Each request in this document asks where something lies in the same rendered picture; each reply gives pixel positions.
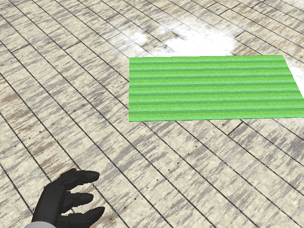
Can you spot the robot left hand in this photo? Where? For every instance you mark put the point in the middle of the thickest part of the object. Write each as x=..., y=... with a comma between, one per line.
x=56, y=199

